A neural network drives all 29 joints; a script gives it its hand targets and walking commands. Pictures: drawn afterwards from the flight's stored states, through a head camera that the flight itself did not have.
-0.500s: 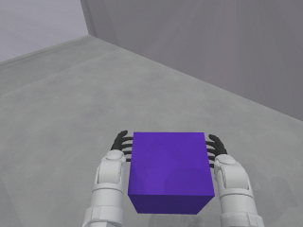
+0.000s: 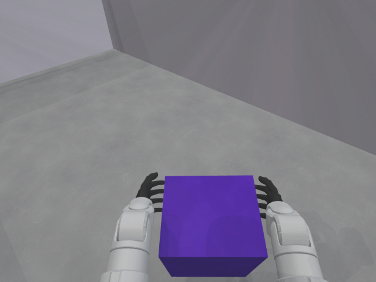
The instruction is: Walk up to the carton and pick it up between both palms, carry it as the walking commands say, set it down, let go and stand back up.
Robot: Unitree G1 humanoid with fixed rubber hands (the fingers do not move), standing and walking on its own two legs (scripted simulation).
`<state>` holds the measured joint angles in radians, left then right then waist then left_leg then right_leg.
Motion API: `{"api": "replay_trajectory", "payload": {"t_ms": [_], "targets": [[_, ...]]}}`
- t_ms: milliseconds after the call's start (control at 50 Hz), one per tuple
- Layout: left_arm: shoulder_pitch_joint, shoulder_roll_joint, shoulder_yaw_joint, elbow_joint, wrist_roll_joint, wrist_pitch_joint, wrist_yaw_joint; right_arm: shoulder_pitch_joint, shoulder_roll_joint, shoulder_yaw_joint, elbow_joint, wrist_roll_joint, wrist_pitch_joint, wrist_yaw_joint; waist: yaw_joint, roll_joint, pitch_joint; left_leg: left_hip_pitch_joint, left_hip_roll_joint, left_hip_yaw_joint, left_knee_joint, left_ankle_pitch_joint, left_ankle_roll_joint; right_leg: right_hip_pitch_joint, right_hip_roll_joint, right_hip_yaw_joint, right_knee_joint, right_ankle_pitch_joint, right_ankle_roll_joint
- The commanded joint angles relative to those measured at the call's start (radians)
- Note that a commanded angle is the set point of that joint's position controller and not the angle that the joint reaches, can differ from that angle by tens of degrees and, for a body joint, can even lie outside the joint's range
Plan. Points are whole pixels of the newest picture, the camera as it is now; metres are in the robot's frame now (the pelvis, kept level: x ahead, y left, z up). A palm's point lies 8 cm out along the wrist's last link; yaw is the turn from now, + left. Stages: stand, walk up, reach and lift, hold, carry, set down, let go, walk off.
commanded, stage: hold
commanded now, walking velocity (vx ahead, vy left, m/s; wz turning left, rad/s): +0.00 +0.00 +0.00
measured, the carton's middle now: (208, 230) +0.27 +0.00 -0.04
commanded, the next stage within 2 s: carry in 0.46 s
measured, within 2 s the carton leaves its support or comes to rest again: neither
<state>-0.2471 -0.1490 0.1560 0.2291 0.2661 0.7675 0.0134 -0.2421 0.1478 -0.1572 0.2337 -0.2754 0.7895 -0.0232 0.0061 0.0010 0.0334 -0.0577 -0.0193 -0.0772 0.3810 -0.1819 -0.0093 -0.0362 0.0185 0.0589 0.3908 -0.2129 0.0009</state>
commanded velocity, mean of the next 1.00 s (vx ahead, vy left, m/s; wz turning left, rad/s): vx -0.14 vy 0.00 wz -0.35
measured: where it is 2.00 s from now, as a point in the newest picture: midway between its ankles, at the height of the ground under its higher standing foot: outside the picture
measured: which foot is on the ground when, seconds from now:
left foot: down 0.00-0.96, up 0.98-1.00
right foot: down 0.00-0.78, up 0.80-0.94, down 0.96-1.00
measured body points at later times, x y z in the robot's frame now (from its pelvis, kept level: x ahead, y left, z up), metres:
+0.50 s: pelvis -0.01 +0.00 -0.01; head -0.06 +0.00 +0.44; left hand +0.30 +0.14 +0.04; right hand +0.29 -0.14 +0.04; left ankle +0.03 +0.13 -0.74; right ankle +0.01 -0.12 -0.74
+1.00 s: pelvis -0.10 +0.01 -0.03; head -0.10 +0.00 +0.42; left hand +0.21 +0.07 +0.06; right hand +0.12 -0.20 +0.05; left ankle +0.02 +0.12 -0.73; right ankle -0.10 -0.09 -0.75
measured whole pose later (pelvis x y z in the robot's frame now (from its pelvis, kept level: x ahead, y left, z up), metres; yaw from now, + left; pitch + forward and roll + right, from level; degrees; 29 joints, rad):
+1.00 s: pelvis -0.10 +0.01 -0.03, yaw -17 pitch +3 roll +0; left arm -0.15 -0.13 0.04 -0.40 0.06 1.19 0.19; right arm -0.10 0.13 -0.01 -0.43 -0.07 1.22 -0.20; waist 0.04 0.04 -0.07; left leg -0.58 0.16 0.15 0.80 -0.36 -0.02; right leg -0.46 0.01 -0.05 0.73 -0.33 -0.03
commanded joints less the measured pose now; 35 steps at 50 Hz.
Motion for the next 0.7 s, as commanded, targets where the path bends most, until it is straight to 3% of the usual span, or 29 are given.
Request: {"api": "replay_trajectory", "payload": {"t_ms": [0,220,420,440,480,520,560,600,640,680], "targets": [[-0.459,-0.944,-0.499,-0.066,-0.265,-0.043,-0.249,-0.534,0.939,0.492,-0.115,0.272,-0.070,0.243,0.001,-0.008,-0.243,0.063,-0.068,-0.003,-0.038,0.118,0.014,-0.009,0.056,0.018,-0.062,0.118,0.005],[-0.511,-0.964,-0.476,-0.014,-0.256,-0.045,-0.259,-0.584,0.953,0.467,-0.067,0.264,-0.073,0.255,0.001,-0.004,-0.234,0.058,-0.062,-0.002,-0.040,0.052,0.014,-0.034,0.055,0.011,-0.061,0.049,-0.001],[-0.511,-0.976,-0.470,0.004,-0.254,-0.044,-0.263,-0.592,0.958,0.462,-0.060,0.260,-0.075,0.260,0.003,-0.001,-0.235,0.072,-0.060,-0.002,-0.044,0.069,0.012,-0.034,0.057,0.009,-0.060,0.060,-0.005],[-0.558,-0.936,-0.490,-0.013,-0.254,-0.035,-0.263,-0.617,0.934,0.463,-0.063,0.269,-0.070,0.261,-0.003,0.007,-0.272,-0.045,0.138,-0.036,0.035,0.003,0.027,-0.150,-0.129,0.014,0.034,0.048,-0.007],[-0.531,-0.965,-0.502,-0.018,-0.284,-0.019,-0.253,-0.594,0.947,0.506,-0.095,0.288,-0.058,0.254,0.001,0.029,-0.295,-0.101,0.168,-0.049,0.086,0.080,0.041,-0.229,-0.118,0.031,0.130,0.081,-0.018],[-0.530,-0.992,-0.556,-0.083,-0.334,0.000,-0.243,-0.574,0.965,0.551,-0.161,0.318,-0.039,0.239,0.005,0.030,-0.340,-0.126,0.191,-0.036,0.152,0.222,0.058,-0.284,-0.112,0.041,0.210,0.194,-0.024],[-0.513,-1.013,-0.617,-0.176,-0.391,0.033,-0.227,-0.550,0.973,0.600,-0.268,0.356,-0.008,0.215,0.007,0.011,-0.413,-0.138,0.194,-0.008,0.231,0.343,0.070,-0.295,-0.117,0.072,0.258,0.341,-0.028],[-0.480,-1.014,-0.663,-0.272,-0.429,0.075,-0.205,-0.527,0.974,0.644,-0.365,0.392,0.035,0.184,0.007,-0.034,-0.471,-0.168,0.175,0.032,0.316,0.375,0.068,-0.282,-0.139,0.128,0.268,0.458,-0.046],[-0.450,-1.006,-0.700,-0.378,-0.457,0.127,-0.179,-0.508,0.969,0.682,-0.464,0.436,0.087,0.154,0.004,-0.108,-0.498,-0.228,0.136,0.079,0.391,0.269,0.051,-0.274,-0.180,0.219,0.247,0.536,-0.076],[-0.397,-0.988,-0.714,-0.455,-0.464,0.186,-0.148,-0.491,0.947,0.709,-0.549,0.473,0.146,0.129,0.005,-0.194,-0.485,-0.266,0.078,0.144,0.383,0.014,0.032,-0.303,-0.215,0.293,0.195,0.562,-0.100]]}}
